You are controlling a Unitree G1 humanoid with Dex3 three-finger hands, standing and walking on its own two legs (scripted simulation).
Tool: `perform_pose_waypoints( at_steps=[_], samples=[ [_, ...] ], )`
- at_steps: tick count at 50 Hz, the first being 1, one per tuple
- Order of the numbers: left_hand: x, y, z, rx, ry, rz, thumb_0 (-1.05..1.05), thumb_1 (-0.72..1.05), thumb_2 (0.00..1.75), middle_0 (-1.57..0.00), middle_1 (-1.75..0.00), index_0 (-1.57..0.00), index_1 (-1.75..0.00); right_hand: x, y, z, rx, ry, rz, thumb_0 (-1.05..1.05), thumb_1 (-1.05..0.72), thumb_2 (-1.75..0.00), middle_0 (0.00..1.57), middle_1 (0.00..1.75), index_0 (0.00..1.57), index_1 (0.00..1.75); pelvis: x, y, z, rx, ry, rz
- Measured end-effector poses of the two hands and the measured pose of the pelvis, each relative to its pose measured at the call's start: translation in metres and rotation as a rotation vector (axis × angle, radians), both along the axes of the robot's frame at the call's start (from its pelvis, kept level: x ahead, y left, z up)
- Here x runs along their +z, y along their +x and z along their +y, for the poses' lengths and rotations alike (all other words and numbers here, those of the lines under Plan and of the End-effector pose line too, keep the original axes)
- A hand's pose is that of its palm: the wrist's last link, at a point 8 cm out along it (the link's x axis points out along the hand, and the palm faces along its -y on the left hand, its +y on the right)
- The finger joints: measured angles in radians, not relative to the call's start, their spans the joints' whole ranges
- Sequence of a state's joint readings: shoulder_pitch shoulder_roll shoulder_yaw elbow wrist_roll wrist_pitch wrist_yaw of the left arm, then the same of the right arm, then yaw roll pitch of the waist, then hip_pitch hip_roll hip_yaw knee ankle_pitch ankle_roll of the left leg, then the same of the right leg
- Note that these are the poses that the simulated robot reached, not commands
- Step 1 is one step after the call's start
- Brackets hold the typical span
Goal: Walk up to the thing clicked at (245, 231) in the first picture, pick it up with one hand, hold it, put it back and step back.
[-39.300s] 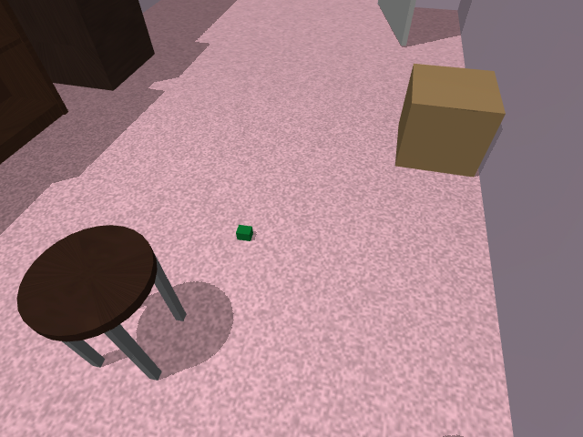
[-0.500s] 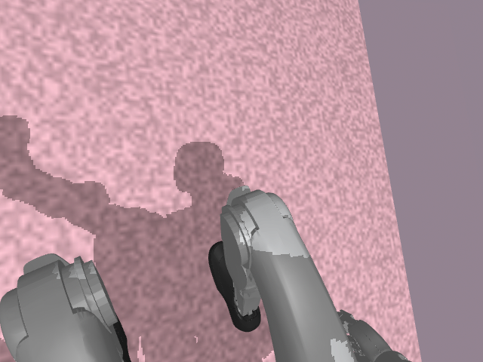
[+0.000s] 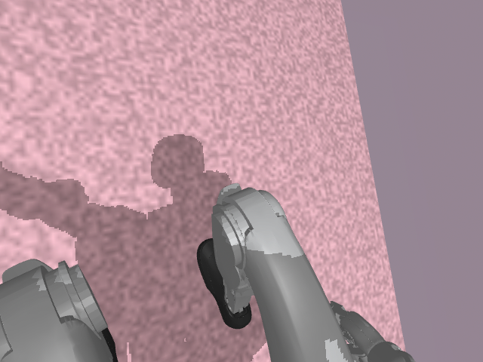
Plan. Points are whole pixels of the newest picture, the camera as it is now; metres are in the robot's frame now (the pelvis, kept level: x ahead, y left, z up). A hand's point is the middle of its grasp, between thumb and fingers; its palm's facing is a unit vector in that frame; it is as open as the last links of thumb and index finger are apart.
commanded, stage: rest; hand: left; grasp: from above
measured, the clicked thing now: out of the picture +0.49 +0.33 -0.27
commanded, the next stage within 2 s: open in 0.14 s
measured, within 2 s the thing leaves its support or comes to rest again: neither
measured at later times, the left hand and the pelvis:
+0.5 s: hand out of the picture +0.47 +0.32 -0.23, palm faces -0.48 -0.04 -0.88, open 7.8 cm; pelvis +0.00 +0.00 +0.00, yaw -1 degrees
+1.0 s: hand out of the picture +0.47 +0.32 -0.23, palm faces -0.49 -0.04 -0.87, open 11.3 cm; pelvis +0.00 +0.00 +0.00, yaw -1 degrees
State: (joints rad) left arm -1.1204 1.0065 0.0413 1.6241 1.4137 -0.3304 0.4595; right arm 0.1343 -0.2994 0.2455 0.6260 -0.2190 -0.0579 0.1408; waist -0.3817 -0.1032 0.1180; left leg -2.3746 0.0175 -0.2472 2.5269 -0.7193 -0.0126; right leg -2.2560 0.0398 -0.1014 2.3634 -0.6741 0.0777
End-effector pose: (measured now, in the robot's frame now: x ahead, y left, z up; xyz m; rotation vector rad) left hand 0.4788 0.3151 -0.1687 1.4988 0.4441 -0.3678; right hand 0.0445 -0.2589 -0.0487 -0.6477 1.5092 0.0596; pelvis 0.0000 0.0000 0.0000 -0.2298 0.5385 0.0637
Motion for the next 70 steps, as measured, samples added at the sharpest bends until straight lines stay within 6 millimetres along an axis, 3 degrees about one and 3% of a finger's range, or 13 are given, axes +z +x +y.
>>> perform_pose_waypoints(
  at_steps=[18, 36, 62, 65, 70],
  samples=[
    [-0.009, -0.001, -0.001, -0.006, 0.0, -0.008, -0.06, 0.52, 0.16, -0.81, -0.3, -1.0, -0.3, 0.004, -0.002, 0.006, 0.04, -0.001, -0.011, 0.0, -0.91, -0.9, 0.2, 0.3, 0.2, 0.3, -0.002, -0.003, 0.003, -0.006, -0.014, -0.023],
    [-0.008, 0.0, 0.004, 0.013, 0.003, 0.006, -0.01, 0.15, 0.45, -0.58, -0.54, -0.62, -0.51, 0.008, 0.001, 0.007, 0.052, -0.002, -0.026, 0.0, -0.91, -0.9, 0.21, 0.3, 0.21, 0.3, -0.001, -0.004, 0.004, -0.009, -0.024, -0.029],
    [-0.006, 0.002, 0.005, 0.005, 0.006, -0.012, 0.0, -0.18, 0.73, -0.31, -0.81, -0.33, -0.78, 0.008, 0.0, 0.009, 0.052, 0.0, -0.024, 0.0, -0.91, -0.9, 0.21, 0.3, 0.21, 0.3, -0.002, -0.005, 0.005, -0.01, -0.028, -0.026],
    [-0.001, 0.006, 0.006, -0.009, 0.018, -0.032, 0.0, -0.21, 0.75, -0.29, -0.82, -0.31, -0.8, 0.008, -0.001, 0.01, 0.047, 0.002, -0.026, 0.0, -0.91, -0.9, 0.21, 0.3, 0.21, 0.3, -0.001, -0.005, 0.005, -0.009, -0.028, -0.022],
    [0.024, 0.016, 0.014, 0.046, 0.028, -0.124, 0.0, -0.26, 0.79, -0.28, -0.83, -0.29, -0.81, 0.007, 0.001, 0.01, 0.031, 0.021, -0.035, 0.0, -0.91, -0.9, 0.21, 0.3, 0.21, 0.3, 0.001, -0.003, 0.004, -0.005, -0.022, -0.003]
  ],
)
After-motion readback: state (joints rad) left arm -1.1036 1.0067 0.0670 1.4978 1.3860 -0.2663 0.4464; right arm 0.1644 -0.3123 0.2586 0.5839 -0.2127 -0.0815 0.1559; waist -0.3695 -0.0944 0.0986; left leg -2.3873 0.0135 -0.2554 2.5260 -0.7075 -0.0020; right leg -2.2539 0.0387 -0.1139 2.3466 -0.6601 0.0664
